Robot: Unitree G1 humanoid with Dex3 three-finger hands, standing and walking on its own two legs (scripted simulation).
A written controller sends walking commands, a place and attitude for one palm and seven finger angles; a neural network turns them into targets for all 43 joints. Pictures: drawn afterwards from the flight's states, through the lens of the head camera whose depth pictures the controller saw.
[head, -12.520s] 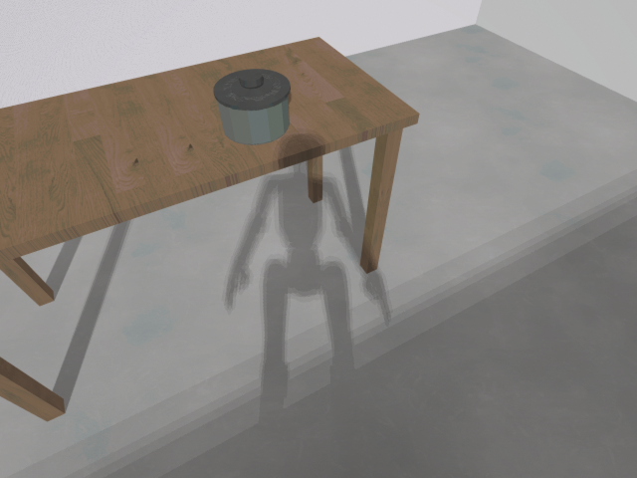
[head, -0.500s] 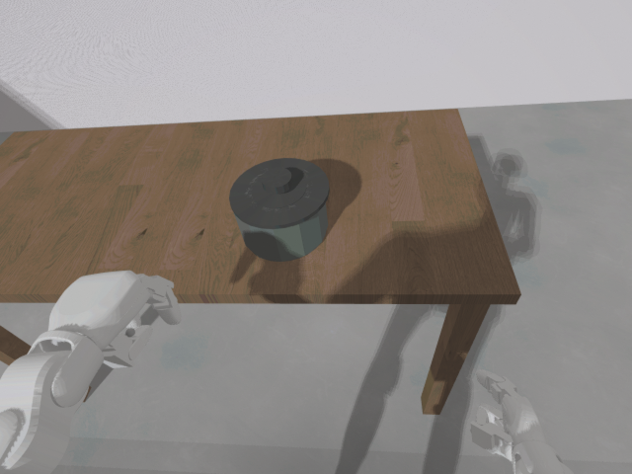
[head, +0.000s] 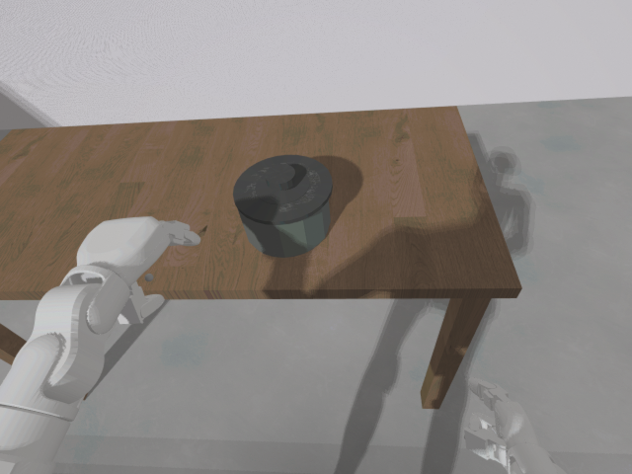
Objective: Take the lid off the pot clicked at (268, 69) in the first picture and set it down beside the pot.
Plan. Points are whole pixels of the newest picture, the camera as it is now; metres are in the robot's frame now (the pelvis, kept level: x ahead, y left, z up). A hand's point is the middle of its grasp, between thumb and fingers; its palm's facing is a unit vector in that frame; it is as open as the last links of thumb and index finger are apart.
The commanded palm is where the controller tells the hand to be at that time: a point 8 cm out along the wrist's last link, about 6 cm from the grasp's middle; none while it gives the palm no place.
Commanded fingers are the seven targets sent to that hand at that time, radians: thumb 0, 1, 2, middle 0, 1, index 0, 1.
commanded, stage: move the open hand above the knob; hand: left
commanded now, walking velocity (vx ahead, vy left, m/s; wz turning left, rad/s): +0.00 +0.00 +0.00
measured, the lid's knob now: (280, 177) +0.56 +0.15 +0.05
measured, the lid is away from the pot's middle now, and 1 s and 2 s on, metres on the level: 0.00 0.00 0.00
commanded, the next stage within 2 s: none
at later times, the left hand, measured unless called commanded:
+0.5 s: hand (192, 233) +0.37 +0.22 +0.11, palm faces -0.26 -0.09 -0.96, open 10.2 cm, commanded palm +0.35 +0.22 +0.18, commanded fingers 0.00 -0.28 1.38 -0.82 -0.08 -0.82 -0.08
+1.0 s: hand (233, 206) +0.43 +0.18 +0.11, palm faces -0.28 -0.08 -0.96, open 10.2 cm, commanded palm +0.42 +0.19 +0.18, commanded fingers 0.00 -0.28 1.38 -0.82 -0.08 -0.82 -0.08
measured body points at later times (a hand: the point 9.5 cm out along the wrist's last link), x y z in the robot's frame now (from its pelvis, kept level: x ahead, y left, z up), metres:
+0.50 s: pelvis +0.02 -0.01 +0.00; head +0.05 -0.05 +0.45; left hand +0.38 +0.22 +0.17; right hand +0.22 -0.25 -0.11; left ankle +0.07 +0.10 -0.74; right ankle -0.01 -0.12 -0.74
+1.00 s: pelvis +0.04 -0.01 +0.00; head +0.07 -0.05 +0.44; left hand +0.44 +0.18 +0.16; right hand +0.21 -0.25 -0.13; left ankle +0.07 +0.10 -0.74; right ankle -0.01 -0.12 -0.74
